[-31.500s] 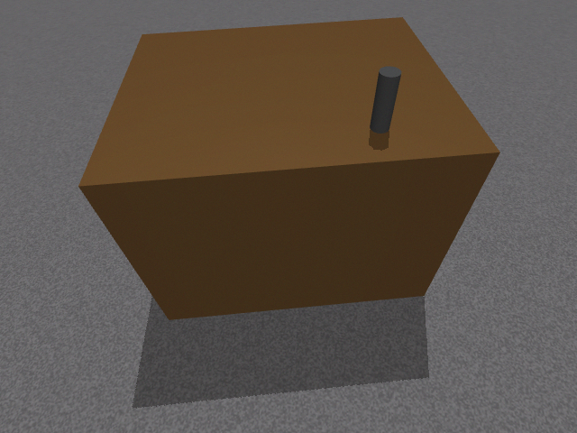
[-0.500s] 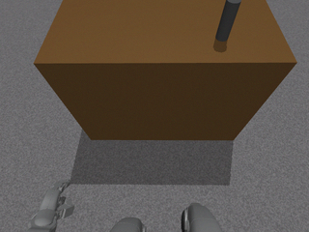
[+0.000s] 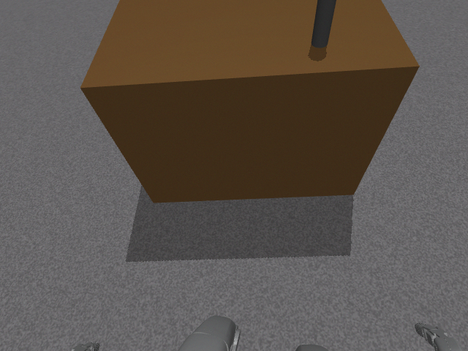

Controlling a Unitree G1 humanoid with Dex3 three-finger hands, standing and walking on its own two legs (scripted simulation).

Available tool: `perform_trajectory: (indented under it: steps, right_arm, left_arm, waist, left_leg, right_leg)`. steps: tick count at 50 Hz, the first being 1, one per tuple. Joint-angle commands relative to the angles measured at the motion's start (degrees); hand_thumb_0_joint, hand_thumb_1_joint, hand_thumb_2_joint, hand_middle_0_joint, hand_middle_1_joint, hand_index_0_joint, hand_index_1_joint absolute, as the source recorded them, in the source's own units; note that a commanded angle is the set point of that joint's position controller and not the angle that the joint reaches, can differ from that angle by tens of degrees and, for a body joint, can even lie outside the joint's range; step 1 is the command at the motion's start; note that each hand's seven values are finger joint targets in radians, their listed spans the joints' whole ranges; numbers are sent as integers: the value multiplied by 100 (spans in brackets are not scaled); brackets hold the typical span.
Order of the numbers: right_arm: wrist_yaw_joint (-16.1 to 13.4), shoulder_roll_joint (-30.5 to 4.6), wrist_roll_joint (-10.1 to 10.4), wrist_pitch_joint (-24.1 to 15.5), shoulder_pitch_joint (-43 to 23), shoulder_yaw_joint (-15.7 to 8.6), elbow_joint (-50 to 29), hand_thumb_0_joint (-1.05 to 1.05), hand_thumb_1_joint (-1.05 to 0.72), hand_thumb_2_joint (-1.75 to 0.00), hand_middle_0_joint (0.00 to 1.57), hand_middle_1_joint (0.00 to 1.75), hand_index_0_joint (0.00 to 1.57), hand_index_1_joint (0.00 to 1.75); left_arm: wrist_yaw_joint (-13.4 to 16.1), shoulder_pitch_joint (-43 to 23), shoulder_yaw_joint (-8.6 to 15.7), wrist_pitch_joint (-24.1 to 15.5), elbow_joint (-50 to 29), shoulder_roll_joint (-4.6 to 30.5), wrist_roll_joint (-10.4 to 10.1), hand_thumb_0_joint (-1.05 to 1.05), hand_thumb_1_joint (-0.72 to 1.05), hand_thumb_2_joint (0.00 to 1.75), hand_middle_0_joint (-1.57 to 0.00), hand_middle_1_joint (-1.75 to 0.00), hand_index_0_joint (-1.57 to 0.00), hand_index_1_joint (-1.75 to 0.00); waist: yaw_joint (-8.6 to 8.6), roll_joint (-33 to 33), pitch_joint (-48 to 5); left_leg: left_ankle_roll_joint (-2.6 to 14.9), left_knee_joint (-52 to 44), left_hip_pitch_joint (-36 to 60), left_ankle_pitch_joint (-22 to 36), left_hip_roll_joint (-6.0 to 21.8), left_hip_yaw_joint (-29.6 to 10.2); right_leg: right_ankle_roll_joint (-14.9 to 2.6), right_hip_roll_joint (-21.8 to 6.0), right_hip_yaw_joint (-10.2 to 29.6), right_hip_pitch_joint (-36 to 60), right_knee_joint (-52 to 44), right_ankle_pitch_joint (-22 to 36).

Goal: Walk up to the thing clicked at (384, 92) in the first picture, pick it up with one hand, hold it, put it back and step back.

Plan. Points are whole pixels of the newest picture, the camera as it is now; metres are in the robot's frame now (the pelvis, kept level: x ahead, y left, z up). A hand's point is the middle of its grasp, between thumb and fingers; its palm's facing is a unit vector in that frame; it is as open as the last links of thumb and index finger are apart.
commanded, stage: step back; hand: right
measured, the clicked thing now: (323, 19) +0.96 -0.14 +0.01
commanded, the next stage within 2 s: stand in 1.36 s
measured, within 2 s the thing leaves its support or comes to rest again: neither
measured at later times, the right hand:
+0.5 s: hand out of the picture -0.04 -0.27 -0.14, palm faces -0.01 +0.91 -0.41, open 7.4 cm
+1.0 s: hand out of the picture -0.10 -0.25 -0.14, palm faces -0.02 +0.92 -0.39, open 7.4 cm
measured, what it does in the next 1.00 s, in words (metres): walks backwards: left foot, then right foot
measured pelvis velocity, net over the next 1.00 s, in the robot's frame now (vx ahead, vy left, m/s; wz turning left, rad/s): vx -0.14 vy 0.02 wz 0.00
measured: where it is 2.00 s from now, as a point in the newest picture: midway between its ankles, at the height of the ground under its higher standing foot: outside the picture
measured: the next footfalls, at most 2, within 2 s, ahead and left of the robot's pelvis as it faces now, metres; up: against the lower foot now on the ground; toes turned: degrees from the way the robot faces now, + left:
left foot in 0.14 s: -0.03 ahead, +0.14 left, +0.00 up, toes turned +1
right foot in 0.46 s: -0.15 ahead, -0.13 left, +0.00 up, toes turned +1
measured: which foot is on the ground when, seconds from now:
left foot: up 0.00-0.12, down 0.14-0.50, up 0.52-0.72, down 0.74-1.00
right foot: down 0.00-0.16, up 0.18-0.44, down 0.46-0.80, up 0.82-1.00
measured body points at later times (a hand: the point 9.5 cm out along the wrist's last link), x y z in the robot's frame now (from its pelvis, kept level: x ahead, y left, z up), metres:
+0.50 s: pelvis -0.15 +0.00 -0.01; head -0.13 +0.01 +0.44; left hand -0.09 +0.32 -0.13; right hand -0.04 -0.32 -0.11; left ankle -0.08 +0.13 -0.73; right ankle -0.19 -0.13 -0.73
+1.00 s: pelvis -0.14 +0.02 +0.01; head -0.12 +0.04 +0.45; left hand -0.05 +0.34 -0.12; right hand -0.10 -0.29 -0.11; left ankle -0.12 +0.13 -0.73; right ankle -0.12 -0.14 -0.70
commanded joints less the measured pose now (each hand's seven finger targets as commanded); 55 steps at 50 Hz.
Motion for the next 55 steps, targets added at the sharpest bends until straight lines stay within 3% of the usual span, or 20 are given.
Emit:
perform_trajectory:
  steps: [1,4,7,9,10,13,17,21,23,25,26,27,30,33,37,39,40,41,51,55]
  right_arm:
    - [-127,-835,-19,-215,-44,-200,-451,0,-90,-90,20,30,20,30]
    - [-116,-797,-116,-263,267,-252,-429,0,-90,-90,20,30,20,30]
    - [-106,-1110,-216,-283,717,-450,-150,0,-90,-90,20,30,20,30]
    - [-5,-2018,-260,-227,261,-580,-381,0,-90,-90,20,30,20,30]
    - [-14,-2121,-240,-251,145,-622,-422,0,-90,-90,20,30,20,30]
    - [-83,-1323,-293,-335,-515,-371,-501,0,-90,-90,20,30,20,30]
    - [-38,-1223,-215,-446,158,-416,-226,0,-90,-90,20,30,20,30]
    - [26,-1349,-273,-394,184,-475,-208,0,-90,-90,20,30,20,30]
    - [52,-1255,-251,-308,90,-454,-213,0,-90,-90,20,30,20,30]
    - [81,-574,-178,-360,-12,-225,-367,0,-90,-90,20,30,20,30]
    - [10,-921,-221,-383,-427,-325,-333,0,-90,-90,20,30,20,30]
    - [40,-1147,-150,-408,-133,-419,-193,0,-90,-90,20,30,20,30]
    - [129,-875,-80,-514,82,-325,45,0,-90,-90,20,30,20,30]
    - [152,-898,-132,-566,91,-276,24,0,-90,-90,20,30,20,30]
    - [102,-849,-147,-711,572,-357,295,0,-90,-90,20,30,20,30]
    - [-1,-1321,-231,-809,1129,-536,442,0,-90,-90,20,30,20,30]
    - [5,-1755,-245,-827,1107,-574,374,0,-90,-90,20,30,20,30]
    - [14,-1896,-194,-805,1007,-639,379,0,-90,-90,20,30,20,30]
    - [-44,-1197,-163,-687,461,-355,220,0,-90,-90,20,30,20,30]
    - [-59,-722,10,-555,200,-139,148,0,-90,-90,20,30,20,30]
  left_arm:
    - [178,-225,447,-113,-716,1459,21,0,90,90,-20,-30,-20,-30]
    - [198,-270,474,-29,-785,1574,-23,0,90,90,-20,-30,-20,-30]
    - [137,-401,312,100,-927,1357,-123,0,90,90,-20,-30,-20,-30]
    - [225,-492,291,116,-930,1263,-153,0,90,90,-20,-30,-20,-30]
    - [261,-709,356,137,-853,1413,-88,0,90,90,-20,-30,-20,-30]
    - [109,-150,404,129,-513,1373,-204,0,90,90,-20,-30,-20,-30]
    - [-66,-172,399,4,-467,1226,-75,0,90,90,-20,-30,-20,-30]
    - [-100,26,344,-245,-240,1217,-70,0,90,90,-20,-30,-20,-30]
    - [-52,523,416,-339,188,1230,11,0,90,90,-20,-30,-20,-30]
    - [-25,430,539,-388,119,1717,128,0,90,90,-20,-30,-20,-30]
    - [-5,-35,599,-356,-78,2174,137,0,90,90,-20,-30,-20,-30]
    - [-8,-710,557,-371,-222,2089,96,0,90,90,-20,-30,-20,-30]
    - [-1,-661,404,-464,-137,1425,25,0,90,90,-20,-30,-20,-30]
    - [-89,-148,483,-463,10,1696,26,0,90,90,-20,-30,-20,-30]
    - [-117,-403,362,-308,-64,1538,-54,0,90,90,-20,-30,-20,-30]
    - [-132,-220,162,-296,-169,893,-135,0,90,90,-20,-30,-20,-30]
    - [-89,-346,197,-227,-94,1009,-173,0,90,90,-20,-30,-20,-30]
    - [-59,-459,306,-206,-56,1471,-119,0,90,90,-20,-30,-20,-30]
    - [-112,-405,267,-269,184,1125,-168,0,90,90,-20,-30,-20,-30]
    - [6,-126,377,-361,405,1475,-86,0,90,90,-20,-30,-20,-30]
  waist:
    - [49,-989,-766]
    - [-17,-1485,-1054]
    - [-214,-884,-1323]
    - [-323,1055,-1217]
    - [-502,1220,-987]
    - [88,432,-716]
    - [-277,576,-774]
    - [-359,931,-1101]
    - [-78,629,-922]
    - [-20,-1076,-525]
    - [212,-1015,17]
    - [-163,-979,386]
    - [-248,-785,209]
    - [54,-1138,-73]
    - [-251,-1038,-447]
    - [-457,632,-1095]
    - [-420,719,-893]
    - [-469,420,-579]
    - [-251,943,-704]
    - [43,-196,-1194]
  left_leg:
    - [-112,-1003,-249,-109,154,195]
    - [-78,-2558,293,26,496,517]
    - [108,-4243,1821,2259,686,243]
    - [1364,-4489,1430,3095,2677,-1977]
    - [1784,-4818,498,2491,3085,-2586]
    - [1164,-4237,630,2712,1940,-629]
    - [954,-4404,1860,310,1687,-795]
    - [1114,-4254,1932,-8,1900,-594]
    - [751,-3558,1011,412,1550,-92]
    - [-33,-1935,-1036,-299,475,731]
    - [-114,-1579,-379,-292,651,139]
    - [-79,-1153,495,70,892,-65]
    - [-53,-1870,73,674,575,279]
    - [-97,-2325,78,415,552,607]
    - [-28,-4042,1506,1340,372,971]
    - [427,-4844,3026,1315,1710,-1150]
    - [1055,-5040,2569,231,2564,-2584]
    - [1386,-5160,1893,-569,2706,-2703]
    - [807,-4124,1234,2839,1609,-177]
    - [255,-2806,380,2201,975,239]
  right_leg:
    - [-1026,-987,685,1119,-514,3163]
    - [-1030,-1221,831,1376,-114,3321]
    - [-453,-712,479,154,809,1992]
    - [-74,494,1,-1067,2643,-1982]
    - [-54,456,427,-617,3462,-2107]
    - [-110,584,788,-784,3811,-1206]
    - [57,409,499,-1040,1882,-941]
    - [-13,212,-125,113,-663,-1664]
    - [-243,373,-229,1318,-2096,-362]
    - [-779,-1098,2493,1704,-2367,-1725]
    - [-1402,-2047,3159,-275,-2538,-3031]
    - [-1378,-2076,2940,-1337,-2534,-3369]
    - [-918,-979,1243,107,-2102,-1159]
    - [-926,-1069,1152,718,-1965,-1115]
    - [-721,-878,482,423,-920,201]
    - [-274,-64,-300,-746,1256,163]
    - [-197,140,-279,-1320,1633,-1417]
    - [-241,-88,157,-1104,1964,-1642]
    - [-53,16,-545,213,-17,-185]
    - [-289,-518,295,1606,-1098,1157]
